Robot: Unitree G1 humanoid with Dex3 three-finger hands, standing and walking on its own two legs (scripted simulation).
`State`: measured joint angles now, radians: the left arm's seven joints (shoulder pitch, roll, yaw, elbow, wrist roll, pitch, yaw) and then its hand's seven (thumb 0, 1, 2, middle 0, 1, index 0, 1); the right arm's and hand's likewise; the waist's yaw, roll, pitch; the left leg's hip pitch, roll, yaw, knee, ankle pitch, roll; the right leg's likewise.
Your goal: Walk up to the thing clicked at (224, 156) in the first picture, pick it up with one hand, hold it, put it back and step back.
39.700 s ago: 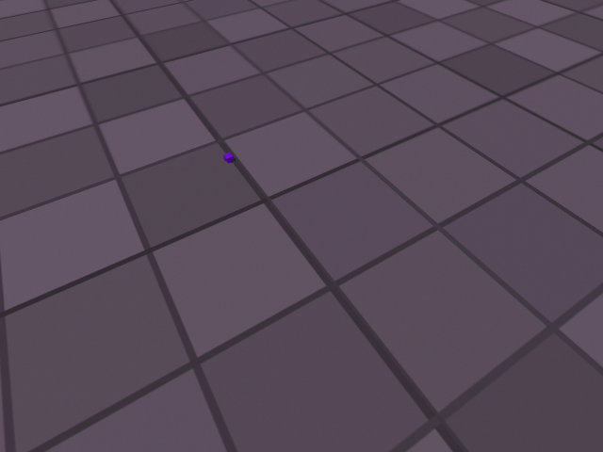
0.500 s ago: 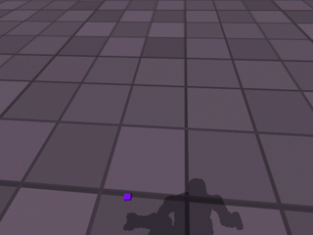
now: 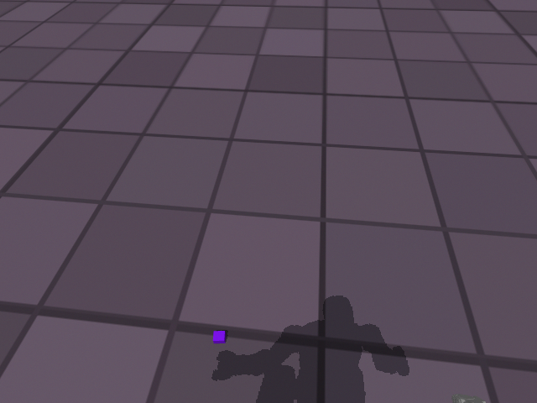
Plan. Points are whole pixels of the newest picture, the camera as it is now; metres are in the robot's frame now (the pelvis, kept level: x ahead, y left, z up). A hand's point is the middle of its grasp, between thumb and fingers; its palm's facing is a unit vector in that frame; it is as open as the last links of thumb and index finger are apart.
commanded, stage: walk up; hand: left
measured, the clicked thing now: (219, 337) +0.47 +0.23 -0.76
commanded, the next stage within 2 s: stand in 0.80 s
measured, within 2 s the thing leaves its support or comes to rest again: neither
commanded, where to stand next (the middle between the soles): +0.08 +0.00 m, yaw -2 degrees
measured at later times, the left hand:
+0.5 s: hand out of the picture +0.07 +0.25 -0.16, palm faces +0.01 -0.94 -0.34, open 7.4 cm
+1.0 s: hand out of the picture +0.07 +0.25 -0.15, palm faces +0.01 -0.94 -0.34, open 7.4 cm
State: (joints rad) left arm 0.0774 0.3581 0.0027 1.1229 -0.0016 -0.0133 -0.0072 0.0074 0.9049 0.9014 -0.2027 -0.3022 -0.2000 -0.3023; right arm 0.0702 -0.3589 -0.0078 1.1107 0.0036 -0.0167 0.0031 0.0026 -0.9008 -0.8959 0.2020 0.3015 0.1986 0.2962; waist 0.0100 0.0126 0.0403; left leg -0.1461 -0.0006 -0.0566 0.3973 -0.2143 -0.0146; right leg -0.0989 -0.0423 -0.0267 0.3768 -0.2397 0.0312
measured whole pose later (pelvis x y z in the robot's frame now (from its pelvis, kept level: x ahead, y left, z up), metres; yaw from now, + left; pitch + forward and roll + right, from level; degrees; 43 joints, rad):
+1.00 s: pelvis +0.00 +0.00 +0.00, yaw +0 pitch -2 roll +0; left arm 0.09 0.35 0.01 1.13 0.00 0.00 -0.01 0.01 0.91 0.90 -0.20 -0.30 -0.20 -0.30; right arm 0.08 -0.35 0.01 1.12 0.00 -0.02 0.00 0.00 -0.90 -0.90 0.20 0.30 0.20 0.30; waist 0.01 0.01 0.06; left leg -0.13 0.00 -0.06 0.34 -0.18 -0.02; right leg -0.08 -0.04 -0.04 0.33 -0.21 0.03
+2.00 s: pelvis -0.01 -0.01 +0.00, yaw +0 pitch -2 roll +0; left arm 0.12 0.35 0.00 1.12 0.00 -0.01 -0.01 0.01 0.90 0.90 -0.20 -0.30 -0.20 -0.30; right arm 0.12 -0.36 0.01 1.13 0.00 -0.01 0.00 0.00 -0.90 -0.90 0.20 0.30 0.20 0.30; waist 0.01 0.01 0.05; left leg -0.14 0.01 -0.06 0.34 -0.17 -0.03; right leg -0.10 -0.03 -0.03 0.34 -0.20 0.02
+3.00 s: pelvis +0.00 -0.01 +0.00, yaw +0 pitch -2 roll +0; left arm 0.13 0.35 0.00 1.12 0.01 0.00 -0.01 0.01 0.90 0.90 -0.20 -0.30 -0.20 -0.30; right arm 0.12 -0.36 0.01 1.12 -0.01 -0.01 0.00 0.00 -0.90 -0.90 0.20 0.30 0.20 0.30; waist 0.01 0.01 0.06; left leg -0.12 0.01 -0.05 0.33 -0.18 -0.03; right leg -0.09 -0.03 -0.02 0.33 -0.21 0.02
